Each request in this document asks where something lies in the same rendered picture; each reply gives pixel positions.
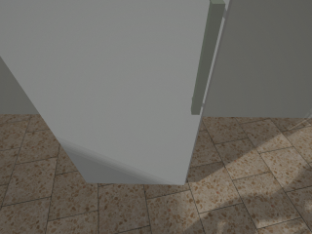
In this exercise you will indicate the fridge door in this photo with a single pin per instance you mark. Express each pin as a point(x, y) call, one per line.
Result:
point(113, 80)

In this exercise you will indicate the handle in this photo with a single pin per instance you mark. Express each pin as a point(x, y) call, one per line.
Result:
point(213, 23)

